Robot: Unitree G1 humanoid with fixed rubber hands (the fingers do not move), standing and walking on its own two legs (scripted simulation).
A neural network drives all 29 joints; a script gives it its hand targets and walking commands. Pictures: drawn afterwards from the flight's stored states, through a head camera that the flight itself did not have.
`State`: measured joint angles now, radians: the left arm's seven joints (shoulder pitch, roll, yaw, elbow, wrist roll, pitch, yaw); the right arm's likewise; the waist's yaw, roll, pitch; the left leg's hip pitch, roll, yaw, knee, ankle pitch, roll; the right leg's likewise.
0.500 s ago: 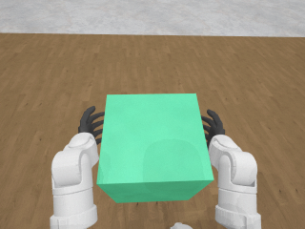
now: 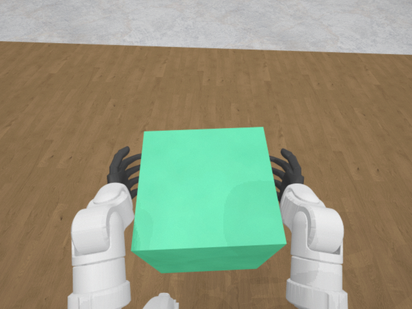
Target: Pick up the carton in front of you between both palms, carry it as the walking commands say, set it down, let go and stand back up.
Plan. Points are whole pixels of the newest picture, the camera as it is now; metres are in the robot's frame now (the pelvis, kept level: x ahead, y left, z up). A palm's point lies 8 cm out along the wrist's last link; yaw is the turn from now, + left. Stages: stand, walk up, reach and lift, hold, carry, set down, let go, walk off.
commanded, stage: carry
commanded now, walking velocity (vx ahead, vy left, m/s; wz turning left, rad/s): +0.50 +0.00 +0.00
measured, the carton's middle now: (206, 208) +0.33 +0.02 +0.00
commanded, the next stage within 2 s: none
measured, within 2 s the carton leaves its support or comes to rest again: neither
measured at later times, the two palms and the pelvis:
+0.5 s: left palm (161, 74) +0.68 +0.15 +0.05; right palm (275, 84) +0.65 -0.15 +0.05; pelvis +0.34 +0.04 -0.03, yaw -2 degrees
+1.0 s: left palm (173, 30) +0.99 +0.16 +0.01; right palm (258, 32) +1.00 -0.14 +0.00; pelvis +0.67 -0.01 -0.07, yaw +0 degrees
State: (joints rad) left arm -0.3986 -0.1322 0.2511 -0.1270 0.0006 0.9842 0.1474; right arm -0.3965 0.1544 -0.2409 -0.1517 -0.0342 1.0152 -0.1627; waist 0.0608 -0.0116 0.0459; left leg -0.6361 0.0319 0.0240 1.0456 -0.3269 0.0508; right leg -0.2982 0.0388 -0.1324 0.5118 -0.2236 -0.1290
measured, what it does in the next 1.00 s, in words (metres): goes down: left foot 0.03 m lower, then right foot 0.03 m lower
